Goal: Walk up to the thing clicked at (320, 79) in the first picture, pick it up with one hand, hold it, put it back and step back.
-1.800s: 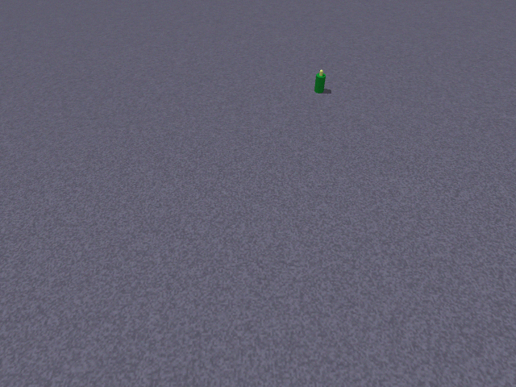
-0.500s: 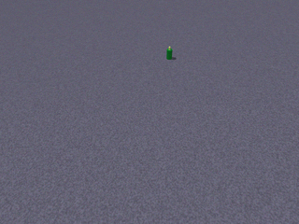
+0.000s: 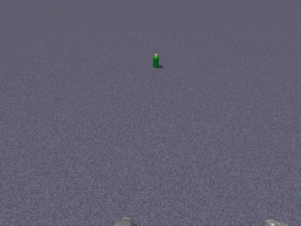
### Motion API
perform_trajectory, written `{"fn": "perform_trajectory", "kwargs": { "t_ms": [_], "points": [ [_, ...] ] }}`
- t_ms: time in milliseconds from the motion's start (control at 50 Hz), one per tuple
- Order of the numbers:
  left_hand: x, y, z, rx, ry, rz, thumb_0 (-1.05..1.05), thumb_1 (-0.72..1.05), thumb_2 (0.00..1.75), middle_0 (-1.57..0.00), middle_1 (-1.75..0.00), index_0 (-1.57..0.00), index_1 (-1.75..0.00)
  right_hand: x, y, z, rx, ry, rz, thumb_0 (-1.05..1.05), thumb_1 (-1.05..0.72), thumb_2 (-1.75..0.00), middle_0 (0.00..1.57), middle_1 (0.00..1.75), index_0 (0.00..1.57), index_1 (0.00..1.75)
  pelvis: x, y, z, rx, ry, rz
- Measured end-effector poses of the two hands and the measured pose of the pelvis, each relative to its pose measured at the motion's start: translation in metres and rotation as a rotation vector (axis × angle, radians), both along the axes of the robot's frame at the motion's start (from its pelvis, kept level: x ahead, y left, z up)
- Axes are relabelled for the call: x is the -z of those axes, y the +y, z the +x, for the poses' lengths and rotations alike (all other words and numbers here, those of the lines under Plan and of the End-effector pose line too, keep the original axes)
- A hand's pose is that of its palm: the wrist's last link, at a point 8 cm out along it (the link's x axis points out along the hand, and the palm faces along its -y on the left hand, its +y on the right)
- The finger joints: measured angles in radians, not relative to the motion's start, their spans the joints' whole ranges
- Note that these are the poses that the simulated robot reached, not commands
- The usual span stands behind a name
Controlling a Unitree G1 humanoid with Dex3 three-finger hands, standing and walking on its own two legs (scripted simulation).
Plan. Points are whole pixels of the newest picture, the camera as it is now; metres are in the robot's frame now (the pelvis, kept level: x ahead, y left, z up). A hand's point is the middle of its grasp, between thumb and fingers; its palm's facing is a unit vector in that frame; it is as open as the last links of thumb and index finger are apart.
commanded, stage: walk up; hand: left
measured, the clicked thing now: (155, 60) +1.90 +0.11 -0.68
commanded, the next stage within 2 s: none
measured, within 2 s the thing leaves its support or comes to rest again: neither
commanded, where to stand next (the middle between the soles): +1.54 -0.08 m, yaw -5 degrees
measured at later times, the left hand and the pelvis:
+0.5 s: hand (106, 129) +0.47 +0.24 -0.11, palm faces -0.17 -0.89 -0.42, open 7.4 cm; pelvis +0.29 -0.03 -0.01, yaw -6 degrees
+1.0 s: hand (109, 112) +0.61 +0.26 -0.16, palm faces -0.09 -0.93 -0.36, open 7.4 cm; pelvis +0.56 -0.02 -0.01, yaw -4 degrees
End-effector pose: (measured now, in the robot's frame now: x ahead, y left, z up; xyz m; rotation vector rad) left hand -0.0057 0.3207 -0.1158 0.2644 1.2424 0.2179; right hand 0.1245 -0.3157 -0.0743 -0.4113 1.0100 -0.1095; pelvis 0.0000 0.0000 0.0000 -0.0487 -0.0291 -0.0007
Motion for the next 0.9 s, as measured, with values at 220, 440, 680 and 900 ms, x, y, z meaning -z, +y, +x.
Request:
{"fn": "perform_trajectory", "kwargs": {
  "t_ms": [220,440,680,900],
  "points": [
    [-0.013,0.018,0.217,0.197,-0.108,0.015,0.01,0.90,0.90,-0.20,-0.30,-0.20,-0.30,-0.004,0.012,0.037,0.189,0.001,-0.015,0.01,-0.91,-0.90,0.20,0.30,0.21,0.30,-0.007,0.022,0.116,0.073,-0.009,0.068],
    [-0.049,-0.019,0.421,0.305,-0.205,0.069,0.01,0.90,0.90,-0.20,-0.30,-0.20,-0.30,0.028,-0.022,0.074,0.303,0.209,0.028,0.01,-0.90,-0.90,0.20,0.30,0.21,0.30,-0.004,-0.010,0.248,0.092,0.007,0.083],
    [-0.044,-0.079,0.518,0.232,-0.221,0.044,0.01,0.90,0.90,-0.21,-0.30,-0.20,-0.30,0.036,-0.056,0.273,0.217,0.130,0.065,0.01,-0.91,-0.90,0.20,0.30,0.20,0.30,-0.007,-0.050,0.380,0.100,-0.005,0.038],
    [-0.006,-0.031,0.558,0.116,-0.043,0.039,0.01,0.90,0.89,-0.21,-0.30,-0.21,-0.30,0.011,-0.048,0.468,0.099,0.035,-0.001,0.01,-0.91,-0.90,0.20,0.30,0.20,0.30,0.004,-0.034,0.510,0.072,0.008,0.001]
  ]
}}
